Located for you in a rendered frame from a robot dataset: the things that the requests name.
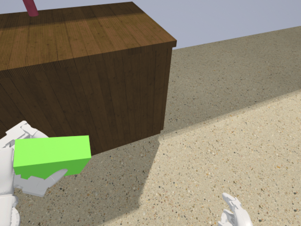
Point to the table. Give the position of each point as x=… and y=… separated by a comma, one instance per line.
x=100, y=71

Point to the robot right hand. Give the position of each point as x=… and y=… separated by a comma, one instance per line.
x=239, y=217

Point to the sponge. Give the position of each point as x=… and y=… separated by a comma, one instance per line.
x=41, y=157

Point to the robot left hand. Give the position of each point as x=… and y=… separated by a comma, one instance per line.
x=8, y=179

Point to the left robot forearm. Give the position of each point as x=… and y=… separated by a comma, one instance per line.
x=9, y=216

